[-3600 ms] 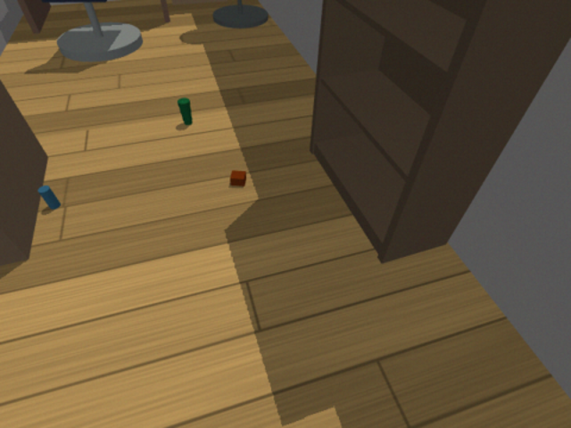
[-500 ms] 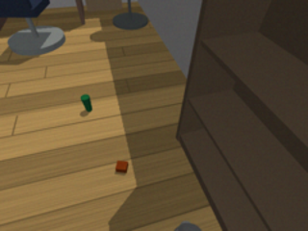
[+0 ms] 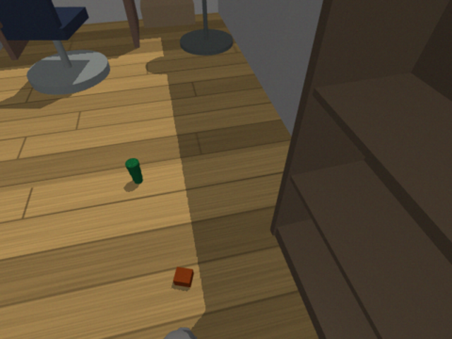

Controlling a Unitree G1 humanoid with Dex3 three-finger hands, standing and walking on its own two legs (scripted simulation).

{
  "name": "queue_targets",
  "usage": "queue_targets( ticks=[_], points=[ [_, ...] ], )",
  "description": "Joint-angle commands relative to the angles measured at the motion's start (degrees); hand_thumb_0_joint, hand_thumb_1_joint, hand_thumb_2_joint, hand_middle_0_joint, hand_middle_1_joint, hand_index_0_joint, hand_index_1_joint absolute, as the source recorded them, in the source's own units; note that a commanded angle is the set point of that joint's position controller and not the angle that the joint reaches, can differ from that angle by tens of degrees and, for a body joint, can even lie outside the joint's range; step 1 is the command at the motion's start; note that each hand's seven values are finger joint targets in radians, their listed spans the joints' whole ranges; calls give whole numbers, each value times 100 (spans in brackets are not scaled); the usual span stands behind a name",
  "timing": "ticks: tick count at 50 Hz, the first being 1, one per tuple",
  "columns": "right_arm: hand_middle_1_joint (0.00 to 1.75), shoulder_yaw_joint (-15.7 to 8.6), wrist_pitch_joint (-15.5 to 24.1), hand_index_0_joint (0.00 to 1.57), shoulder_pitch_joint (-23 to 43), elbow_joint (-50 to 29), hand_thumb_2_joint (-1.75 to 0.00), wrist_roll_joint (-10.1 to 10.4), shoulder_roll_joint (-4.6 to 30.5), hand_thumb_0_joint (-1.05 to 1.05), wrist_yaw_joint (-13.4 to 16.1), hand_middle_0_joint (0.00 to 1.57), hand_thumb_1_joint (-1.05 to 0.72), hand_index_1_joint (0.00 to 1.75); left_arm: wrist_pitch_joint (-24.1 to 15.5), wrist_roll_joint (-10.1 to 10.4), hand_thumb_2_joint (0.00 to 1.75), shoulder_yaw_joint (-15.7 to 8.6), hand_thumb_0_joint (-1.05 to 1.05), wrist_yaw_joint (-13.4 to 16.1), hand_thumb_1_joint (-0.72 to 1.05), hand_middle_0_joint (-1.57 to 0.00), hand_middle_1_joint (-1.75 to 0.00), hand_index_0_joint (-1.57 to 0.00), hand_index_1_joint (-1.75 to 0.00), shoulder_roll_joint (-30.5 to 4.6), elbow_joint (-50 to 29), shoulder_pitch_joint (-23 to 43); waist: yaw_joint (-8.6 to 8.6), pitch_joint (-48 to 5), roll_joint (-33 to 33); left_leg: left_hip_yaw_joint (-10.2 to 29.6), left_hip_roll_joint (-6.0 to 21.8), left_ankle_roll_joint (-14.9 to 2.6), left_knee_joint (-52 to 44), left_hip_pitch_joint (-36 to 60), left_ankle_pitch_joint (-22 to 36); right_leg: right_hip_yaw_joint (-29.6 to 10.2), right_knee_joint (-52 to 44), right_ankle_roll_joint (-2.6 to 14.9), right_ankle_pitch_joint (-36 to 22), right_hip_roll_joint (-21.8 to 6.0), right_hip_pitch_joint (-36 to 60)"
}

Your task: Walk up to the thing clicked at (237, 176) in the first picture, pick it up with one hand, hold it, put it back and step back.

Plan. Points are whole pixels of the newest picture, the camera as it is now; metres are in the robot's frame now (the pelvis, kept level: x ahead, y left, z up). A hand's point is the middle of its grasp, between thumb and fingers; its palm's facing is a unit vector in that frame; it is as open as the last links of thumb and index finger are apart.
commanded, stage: walk up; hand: left
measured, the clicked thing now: (183, 277) +0.51 +0.22 -0.75
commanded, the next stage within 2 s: stand in 1.66 s
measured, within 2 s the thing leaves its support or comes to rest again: neither
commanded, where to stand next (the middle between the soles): +0.12 +0.02 m, yaw -1 degrees
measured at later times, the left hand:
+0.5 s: hand out of the picture +0.10 +0.30 -0.16, palm faces -0.05 -0.91 -0.42, open 7.3 cm
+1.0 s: hand (108, 315) +0.20 +0.26 -0.15, palm faces -0.05 -0.95 -0.31, open 7.4 cm
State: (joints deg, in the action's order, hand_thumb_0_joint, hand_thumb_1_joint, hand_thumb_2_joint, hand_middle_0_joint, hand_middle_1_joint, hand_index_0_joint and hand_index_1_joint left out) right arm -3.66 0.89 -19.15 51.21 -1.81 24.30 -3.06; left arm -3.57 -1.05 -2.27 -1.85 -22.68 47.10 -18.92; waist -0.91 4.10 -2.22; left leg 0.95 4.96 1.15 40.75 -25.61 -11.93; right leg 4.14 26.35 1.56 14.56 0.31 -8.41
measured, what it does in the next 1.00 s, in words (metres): steps on the spot: left foot, then right foot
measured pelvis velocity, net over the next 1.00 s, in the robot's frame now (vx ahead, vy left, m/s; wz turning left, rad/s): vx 0.09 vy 0.02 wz -0.02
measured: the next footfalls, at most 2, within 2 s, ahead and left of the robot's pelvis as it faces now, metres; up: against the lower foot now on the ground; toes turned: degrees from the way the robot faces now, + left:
left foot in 0.06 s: +0.14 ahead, +0.14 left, +0.00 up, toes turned -1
right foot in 0.46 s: +0.13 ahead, -0.11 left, +0.00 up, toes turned -2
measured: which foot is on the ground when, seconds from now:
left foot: up 0.00-0.04, down 0.06-1.00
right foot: down 0.00-0.10, up 0.12-0.44, down 0.46-1.00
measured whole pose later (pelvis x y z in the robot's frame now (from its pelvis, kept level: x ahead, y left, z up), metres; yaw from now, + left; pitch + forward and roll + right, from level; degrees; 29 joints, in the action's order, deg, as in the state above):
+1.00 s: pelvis +0.09 +0.02 +0.01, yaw -1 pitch -3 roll +0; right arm 0.6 1.2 -7.0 64.9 -0.5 20.7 -0.6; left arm -0.7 0.1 0.8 -0.7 -20.3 63.0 -3.7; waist 0.6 2.3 1.6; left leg -1.6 0.6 -0.2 22.0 -9.0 -10.5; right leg 1.4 21.6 -0.9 10.6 -1.5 -8.3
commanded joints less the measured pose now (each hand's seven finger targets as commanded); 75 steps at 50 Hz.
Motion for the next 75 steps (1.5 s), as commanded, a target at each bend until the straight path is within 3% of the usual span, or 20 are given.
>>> queue_targets(
  ticks=[1, 3, 4, 5, 6, 7, 9, 11, 14, 18, 22, 23, 24, 25, 26, 29, 32, 35, 44, 75],
  points=[
    [30, -175, 292, 20, 25, -359, -90, 51, 626, 0, 173, 20, -90, 30, -52, 89, 90, -349, 0, 133, 90, -20, -30, -20, -30, -1408, -337, 172, 69, -239, 789, -299, -210, -196, -911, 1189, 536, -762, 23, 918, -2340, -1405, -691],
    [30, -255, 347, 20, -358, -167, -90, 10, 929, 0, 270, 20, -90, 30, 19, 149, 90, -194, 0, 165, 90, -20, -30, -20, -30, -1064, -364, 247, 289, -512, -1, 103, -37, -386, -1672, 1959, 983, -473, 1114, 459, -1332, -861, -1050],
    [30, -414, 371, 20, -607, -233, -90, -13, 1468, 0, 267, 20, -90, 30, 20, 169, 90, -128, 0, 129, 90, -20, -30, -20, -30, -819, -436, -6, 327, -755, -1058, 1500, 935, -691, -2014, 2283, 221, -125, 2090, 194, 283, -225, -1517],
    [30, -410, 364, 20, -388, -365, -90, 20, 1633, 0, 268, 20, -90, 30, 92, 162, 90, -102, 0, 154, 90, -20, -30, -20, -30, -797, -296, -261, 182, -529, -1094, 2617, 1480, -1072, -2471, 2267, -548, -298, 2614, 114, 1733, 222, -2187],
    [30, -474, 329, 20, -275, -383, -90, 127, 1828, 0, 248, 20, -90, 30, 152, 135, 90, -235, 0, 214, 90, -20, -30, -20, -30, -1234, -92, -473, 211, -545, -1074, 2955, 1819, -1613, -2518, 2175, -1241, -496, 3283, 123, 1949, -69, -2185],
    [30, -470, 291, 20, -154, -397, -90, 133, 1645, 0, 255, 20, -90, 30, 157, 74, 90, -240, 0, 216, 90, -20, -30, -20, -30, -1382, -18, -284, 255, -369, -817, 2802, 1641, -1591, -2606, 1868, -1539, -671, 3456, 140, 1800, -173, -2281],
    [30, -326, 298, 20, 113, -490, -90, 93, 1342, 0, 280, 20, -90, 30, 179, 87, 90, -276, 0, 176, 90, -20, -30, -20, -30, -1373, 123, -200, 175, -162, -760, 1757, 1029, -1110, -2632, 1493, -1213, -1002, 3158, 120, 1269, -250, -2059],
    [30, -280, 330, 20, 256, -514, -90, 131, 1275, 0, 280, 20, -90, 30, 191, 98, 90, -251, 0, 130, 90, -20, -30, -20, -30, -1264, 235, -389, 90, -257, -955, 1177, 794, -1033, -2523, 1541, -586, -751, 2967, 42, 855, -267, -1923],
    [30, -250, 282, 20, 363, -565, -90, 94, 1203, 0, 295, 20, -90, 30, 180, 87, 90, -202, 0, 150, 90, -20, -30, -20, -30, -1091, 333, -264, 133, -250, -935, 844, 822, -1252, -2305, 1426, 84, -502, 2274, -126, 875, -293, -1654],
    [30, -227, 175, 20, 658, -601, -90, 63, 1251, 0, 277, 20, -90, 30, 147, 55, 90, -202, 0, 183, 90, -20, -30, -20, -30, -1007, 474, -131, 117, -196, -860, 709, 845, -1288, -2093, 713, 67, -240, 1486, -171, 561, -237, -898],
    [30, -46, 40, 20, 937, -550, -90, 196, 906, 0, 262, 20, -90, 30, 61, 1, 90, -209, 0, 271, 90, -20, -30, -20, -30, -928, 712, -243, -134, -470, -208, 488, 595, -864, -1133, 370, 81, -275, 65, -9, -198, -113, 159],
    [30, 36, 37, 20, 868, -519, -90, 227, 672, 0, 264, 20, -90, 30, 15, -41, 90, -235, 0, 302, 90, -20, -30, -20, -30, -1103, 676, -119, -121, -452, 338, 339, 392, -603, -749, 193, -77, -983, -373, 143, -250, -595, 192],
    [30, 119, 19, 20, 707, -459, -90, 273, 415, 0, 258, 20, -90, 30, -59, -80, 90, -263, 0, 320, 90, -20, -30, -20, -30, -1394, 571, 164, 91, -336, 1210, 93, -138, -295, -194, 194, -727, -2484, -975, 442, -252, -1560, -231],
    [30, 56, -28, 20, 812, -340, -90, 258, 635, 0, 298, 20, -90, 30, -37, -23, 90, -258, 0, 292, 90, -20, -30, -20, -30, -1654, 492, 682, 125, -89, 1205, -40, -408, -252, 55, 508, -1624, -2782, -1124, 985, 238, -2006, -992],
    [30, 3, -12, 20, 663, -132, -90, 224, 784, 0, 317, 20, -90, 30, -3, -16, 90, -220, 0, 268, 90, -20, -30, -20, -30, -1626, 426, 1037, 232, -41, 1182, 70, -256, -261, -62, 1127, -1515, -2593, -821, 1085, 32, -1933, -1453],
    [30, 21, 107, 20, 803, 158, -90, 269, 875, 0, 280, 20, -90, 30, 13, 66, 90, -77, 0, 246, 90, -20, -30, -20, -30, -1142, 520, 1126, 258, -301, 992, 216, -46, -349, -1177, 1625, 253, -1206, -327, 271, -926, -1050, -1041],
    [30, 70, 142, 20, 1068, 240, -90, 213, 920, 0, 292, 20, -90, 30, 35, 108, 90, -58, 0, 221, 90, -20, -30, -20, -30, -1141, 705, 993, 79, -672, 935, 433, 125, -409, -1394, 1804, 558, -1136, -374, 126, -785, -879, -773],
    [30, 110, 126, 20, 1166, 508, -90, 205, 875, 0, 270, 20, -90, 30, 87, 95, 90, -45, 0, 219, 90, -20, -30, -20, -30, -1099, 803, 1321, 102, -403, 683, 361, 78, -342, -1731, 1550, 82, -1115, -599, 109, -13, -886, -620],
    [30, 203, 206, 20, 1488, 949, -90, 160, 840, 0, 306, 20, -90, 30, 136, 131, 90, 2, 0, 201, 90, -20, -30, -20, -30, -987, 1234, 1561, 1, -609, -27, 475, 272, -299, -2341, 1441, 669, -799, -666, 21, -866, -733, 264],
    [30, 149, 117, 20, 1715, 1262, -90, 152, 786, 0, 334, 20, -90, 30, 165, 57, 90, 7, 0, 205, 90, -20, -30, -20, -30, -904, 1712, 1701, 94, -622, 278, 369, 218, -251, -2560, 1948, 792, -730, -1179, -120, -1020, -801, 303]
  ],
)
